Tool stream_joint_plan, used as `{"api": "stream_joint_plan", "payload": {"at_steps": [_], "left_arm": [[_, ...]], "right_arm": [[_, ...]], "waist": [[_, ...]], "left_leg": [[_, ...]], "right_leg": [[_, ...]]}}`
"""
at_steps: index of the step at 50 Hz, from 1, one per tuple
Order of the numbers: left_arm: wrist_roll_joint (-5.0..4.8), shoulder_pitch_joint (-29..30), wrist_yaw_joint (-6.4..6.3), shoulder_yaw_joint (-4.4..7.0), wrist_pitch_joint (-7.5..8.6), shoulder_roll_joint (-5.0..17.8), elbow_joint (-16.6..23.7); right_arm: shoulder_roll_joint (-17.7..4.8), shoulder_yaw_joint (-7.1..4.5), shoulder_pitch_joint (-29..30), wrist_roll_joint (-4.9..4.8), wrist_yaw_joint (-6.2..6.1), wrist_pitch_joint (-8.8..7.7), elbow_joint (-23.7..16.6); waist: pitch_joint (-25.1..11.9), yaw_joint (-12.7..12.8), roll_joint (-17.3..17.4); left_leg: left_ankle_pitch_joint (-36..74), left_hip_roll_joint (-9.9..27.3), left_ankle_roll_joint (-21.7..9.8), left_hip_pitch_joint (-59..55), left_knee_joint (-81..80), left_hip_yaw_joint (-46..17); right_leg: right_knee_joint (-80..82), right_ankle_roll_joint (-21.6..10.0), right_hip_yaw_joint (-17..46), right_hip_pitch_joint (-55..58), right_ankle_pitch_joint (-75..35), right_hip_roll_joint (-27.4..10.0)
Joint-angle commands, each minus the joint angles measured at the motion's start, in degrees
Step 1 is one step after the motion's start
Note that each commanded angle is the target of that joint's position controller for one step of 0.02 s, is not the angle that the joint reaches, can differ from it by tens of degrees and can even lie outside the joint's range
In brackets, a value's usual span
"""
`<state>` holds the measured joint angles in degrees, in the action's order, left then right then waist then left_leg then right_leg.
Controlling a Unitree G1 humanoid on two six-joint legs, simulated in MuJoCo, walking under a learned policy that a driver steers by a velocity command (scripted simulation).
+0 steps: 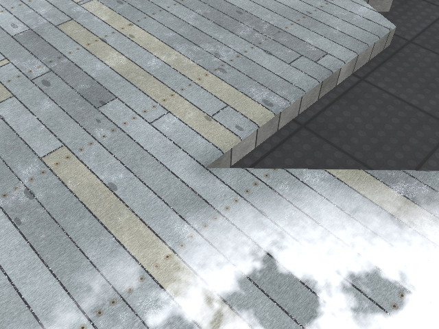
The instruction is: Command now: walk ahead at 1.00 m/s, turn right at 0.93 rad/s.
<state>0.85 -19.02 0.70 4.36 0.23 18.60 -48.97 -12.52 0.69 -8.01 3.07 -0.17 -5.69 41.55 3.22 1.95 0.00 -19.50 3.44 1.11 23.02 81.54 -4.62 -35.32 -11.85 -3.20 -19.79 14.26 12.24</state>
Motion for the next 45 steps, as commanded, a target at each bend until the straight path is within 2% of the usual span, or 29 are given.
{"api": "stream_joint_plan", "payload": {"at_steps": [1, 3, 4, 6, 8, 10, 12, 13, 14, 15, 16, 17, 18, 19, 20, 21, 22, 24, 25, 27, 30, 32, 35, 38, 40, 42, 43, 44, 45], "left_arm": [[-0.66, -0.71, -0.85, 1.43, 2.97, 7.06, 3.96], [-0.9, -1.41, -0.55, 1.64, 4.09, 7.93, 4.38], [-0.79, -2.25, -0.55, 1.58, 4.43, 7.56, 4.02], [-1.47, -5.16, -0.17, 1.17, 5.11, 5.57, 2.83], [-2.2, -9.54, 0.08, 0.77, 5.7, 4.6, 0.93], [-1.53, -11.81, -0.42, 0.43, 5.89, 4.82, -0.68], [-0.21, -11.26, -1.41, 0.53, 5.91, 6.7, -1.26], [0.5, -10.02, -2.13, 0.75, 5.76, 7.72, -1.25], [1.23, -7.01, -2.7, 1.08, 5.44, 8.73, -0.84], [1.11, -2.22, -2.95, 1.24, 5.15, 9.24, 0.13], [0.91, -0.29, -3.16, 0.66, 5.13, 6.31, 2.09], [-2.83, -13.49, -2.88, -0.84, 4.65, -0.67, 3.34], [-0.72, -11.09, -3.17, -1.23, 4.39, 4.37, 3.08], [-0.08, -3.68, -2.9, -1.38, 4.22, 5.1, 5.08], [1.21, 0.7, -2.36, -1.85, 4.17, 4.43, 6.4], [2.09, 3.79, -1.95, -1.96, 3.36, 4.05, 8.04], [2.71, 3.65, -1.75, -2.26, 1.85, 3.44, 8.75], [2.59, 2.42, -2.01, -3.03, -0.14, 1.76, 9.5], [2.49, 2.5, -2.14, -3.33, -0.45, 1.3, 10.04], [2.02, 4.76, -2.47, -3.44, -0.86, 1.73, 11.34], [1.52, 9.94, -2.83, -3.22, -1.97, 2.8, 13.12], [1.34, 13.31, -2.87, -3.2, -2.43, 2.89, 14.09], [0.64, 17.06, -2.86, -3.36, -1.84, 2.85, 14.85], [-0.1, 18.57, -2.91, -3.46, -0.25, 2.95, 15.19], [-0.65, 17.28, -3.0, -3.39, 0.64, 3.36, 14.95], [-0.87, 12.35, -3.34, -3.08, 1.17, 3.96, 13.44], [-0.43, 9.98, -3.72, -2.83, 1.49, 4.27, 12.75], [0.06, 11.49, -4.23, -2.3, 1.57, 6.51, 13.01], [0.46, 13.97, -4.22, -1.86, 0.89, 10.98, 15.29]], "right_arm": [[-8.78, -1.47, -3.11, 1.41, 0.01, 1.71, -4.56], [-7.77, -0.9, 2.39, 1.22, 0.55, 2.54, -7.2], [-6.86, -0.46, 5.24, 0.74, 0.98, 2.42, -8.39], [-4.65, 0.43, 9.29, -0.18, 1.76, 1.84, -9.04], [-3.25, 0.76, 11.66, -0.81, 2.02, 1.29, -8.73], [-3.55, 0.59, 12.84, -0.99, 1.76, 0.8, -8.47], [-6.2, -0.42, 9.79, -0.81, 1.44, 0.15, -7.14], [-8.35, -1.27, 3.66, -0.88, 1.26, -0.24, -4.76], [-10.33, -2.1, -6.33, -1.39, 1.09, -0.67, -1.19], [-11.17, -2.6, -17.43, -1.58, 0.81, -1.12, 2.93], [-14.4, -3.54, -24.44, -1.46, 0.56, -1.05, 5.56], [-18.18, -4.85, -22.19, -0.64, 1.44, -0.48, 4.7], [-16.5, -6.15, -18.03, -2.69, 1.66, 0.66, 1.64], [-14.24, -5.81, -12.42, -3.42, 0.96, 1.44, -0.05], [-10.44, -4.83, -9.89, -3.66, 0.53, 2.35, 0.44], [-9.59, -4.57, -11.26, -3.86, 0.08, 2.67, 1.29], [-9.28, -4.44, -12.53, -3.75, -0.06, 3.02, 2.32], [-11.63, -5.21, -12.36, -3.0, 0.6, 3.26, 2.36], [-12.96, -5.7, -11.87, -2.62, 0.75, 3.35, 1.91], [-13.99, -6.3, -11.28, -2.34, 0.52, 4.02, 0.94], [-14.51, -7.1, -12.08, -3.06, -0.15, 5.63, -0.23], [-14.74, -7.6, -12.7, -3.35, -0.56, 6.8, -0.8], [-14.7, -8.31, -13.98, -2.98, -0.77, 7.96, -1.11], [-15.06, -8.9, -14.01, -2.3, -0.53, 8.23, -1.54], [-15.23, -9.06, -12.11, -1.98, -0.23, 8.28, -2.34], [-14.55, -8.75, -8.96, -2.23, -0.13, 8.3, -3.23], [-13.88, -8.37, -7.69, -2.83, -0.24, 8.26, -3.48], [-10.99, -7.48, -10.77, -3.14, -0.33, 8.1, -3.3], [-8.38, -6.61, -14.55, -3.11, -0.64, 8.08, -4.03]], "waist": [[0.41, -4.63, 5.65], [2.03, -3.45, 4.54], [2.92, -2.55, 3.74], [2.63, 0.8, 1.9], [2.15, 4.35, 1.43], [0.95, 5.89, -0.63], [-2.14, 3.91, -4.03], [-5.0, 0.65, -5.45], [-8.17, -4.64, -6.35], [-10.56, -10.98, -5.43], [-14.04, -12.45, 1.71], [-25.9, -3.26, 18.61], [-33.86, -6.13, 4.55], [-25.58, -5.36, 1.27], [-16.37, -3.52, -3.34], [-11.15, -3.08, -4.5], [-8.37, -1.65, -3.87], [-7.91, 0.17, -2.0], [-8.68, 0.65, -1.11], [-9.98, 0.79, 1.04], [-10.92, -1.16, 3.46], [-9.76, -2.73, 5.04], [-7.0, -5.12, 7.13], [-5.95, -6.38, 8.2], [-5.79, -5.73, 8.82], [-6.25, -3.35, 9.47], [-5.99, -1.69, 8.35], [-7.25, -4.06, 0.54], [-8.22, -6.39, -11.06]], "left_leg": [[-0.9, 4.02, 2.12, 13.36, -8.18, -0.08], [3.23, 4.54, 3.26, 11.47, -18.38, 2.66], [8.89, 4.54, 3.07, 11.53, -24.57, 4.22], [23.11, 3.54, 1.13, 8.42, -37.57, 6.62], [33.71, 0.52, -1.62, 5.43, -46.05, 10.3], [35.32, -2.23, -4.04, 5.86, -51.19, 11.74], [31.34, -6.0, -6.06, 2.88, -54.0, 12.06], [28.89, -7.88, -6.74, -1.47, -54.15, 11.2], [28.44, -8.56, -7.18, -8.47, -54.57, 9.67], [35.31, -6.67, -7.88, -16.78, -60.07, 7.72], [56.6, 1.23, -9.86, -27.83, -54.18, 0.79], [90.23, 20.82, -25.19, -54.26, -44.9, -27.25], [81.64, 18.96, -27.01, -53.16, -50.64, -30.63], [66.26, 15.25, -25.07, -43.14, -54.57, -24.51], [56.99, 10.87, -22.04, -31.19, -58.42, -20.02], [56.01, 8.55, -20.59, -24.35, -60.49, -18.25], [56.1, 6.65, -19.44, -17.96, -61.89, -17.32], [56.63, 4.51, -18.49, -10.49, -62.4, -15.86], [57.88, 3.4, -17.99, -8.39, -61.99, -15.38], [55.8, 1.19, -15.81, -5.8, -61.13, -14.99], [40.07, -0.92, -10.69, -6.53, -61.26, -18.61], [26.17, -1.81, -8.91, -9.13, -62.12, -22.64], [15.62, -1.91, -9.06, -14.06, -62.59, -27.67], [20.07, -1.5, -10.23, -17.04, -60.16, -30.69], [24.8, -1.67, -9.98, -16.16, -58.63, -32.6], [25.02, -2.97, -7.71, -13.21, -57.31, -32.04], [19.59, -4.9, -5.62, -9.75, -55.3, -30.65], [-0.31, -8.92, -2.99, -5.19, -49.02, -25.24], [-14.91, -16.08, -0.37, 1.75, -37.64, -12.48]], "right_leg": [[24.31, -8.69, 31.0, 4.18, -1.51, -16.63], [26.28, -8.19, 26.55, -1.01, -6.02, -13.39], [27.17, -7.12, 23.88, -0.97, -9.19, -12.55], [27.74, -3.14, 18.4, 1.87, -18.78, -10.7], [26.78, 1.06, 14.99, 7.62, -36.91, -11.71], [24.34, 3.96, 12.56, 16.56, -47.29, -12.75], [19.15, 6.42, 11.32, 23.99, -58.69, -14.34], [13.99, 7.75, 10.66, 26.79, -63.98, -15.41], [4.4, 8.71, 8.92, 26.97, -66.33, -15.78], [-9.06, 9.89, 5.5, 24.17, -61.53, -14.11], [-30.66, 11.04, 1.41, 13.73, -28.52, -8.18], [-57.51, 15.99, 4.98, -13.32, 22.7, -1.16], [-59.56, 14.32, 9.77, -16.2, 14.13, -4.49], [-56.51, 13.92, 10.11, -16.97, 8.97, -7.85], [-50.11, 13.14, 8.79, -16.62, 7.9, -9.61], [-45.97, 13.43, 8.62, -16.52, 8.25, -10.64], [-42.37, 13.79, 8.12, -13.99, 8.14, -11.05], [-36.03, 14.54, 7.72, -10.54, 9.45, -11.56], [-33.32, 14.83, 7.27, -9.57, 8.64, -11.52], [-28.61, 15.36, 6.87, -8.98, 5.16, -11.38], [-24.99, 15.72, 8.13, -10.82, -0.32, -11.22], [-22.3, 15.84, 9.82, -13.57, -0.77, -11.0], [-15.97, 15.33, 11.5, -16.02, 0.89, -10.12], [-9.29, 13.93, 12.1, -13.44, 3.62, -8.35], [-3.47, 12.98, 12.29, -8.15, 4.98, -7.31], [6.14, 12.18, 11.13, 1.01, 2.76, -7.48], [14.5, 11.62, 10.99, 7.38, -2.89, -8.89], [19.49, 9.36, 18.29, 13.45, -4.1, -16.94], [20.82, 4.21, 34.02, 16.79, -12.8, -31.76]]}}
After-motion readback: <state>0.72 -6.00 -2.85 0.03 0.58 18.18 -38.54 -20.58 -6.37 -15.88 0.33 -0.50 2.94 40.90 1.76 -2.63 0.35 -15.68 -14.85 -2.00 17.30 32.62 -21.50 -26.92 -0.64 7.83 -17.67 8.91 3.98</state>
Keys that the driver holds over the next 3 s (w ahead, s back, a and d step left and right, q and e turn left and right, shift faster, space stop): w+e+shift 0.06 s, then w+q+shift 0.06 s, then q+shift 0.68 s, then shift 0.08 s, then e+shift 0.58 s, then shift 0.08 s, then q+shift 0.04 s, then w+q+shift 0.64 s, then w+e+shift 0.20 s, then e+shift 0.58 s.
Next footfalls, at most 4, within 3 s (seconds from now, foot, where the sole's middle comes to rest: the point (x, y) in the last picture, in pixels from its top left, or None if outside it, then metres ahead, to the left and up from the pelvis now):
0.30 left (200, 312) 0.53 0.10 -0.75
0.88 right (251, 286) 0.62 -0.05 -0.75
1.36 left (200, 316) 0.52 0.10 -0.75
1.78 right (273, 317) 0.52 -0.12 -0.75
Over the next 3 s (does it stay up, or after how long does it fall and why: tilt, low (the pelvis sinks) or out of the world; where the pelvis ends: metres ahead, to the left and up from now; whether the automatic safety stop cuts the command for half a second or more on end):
stays up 1.20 0.32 0.02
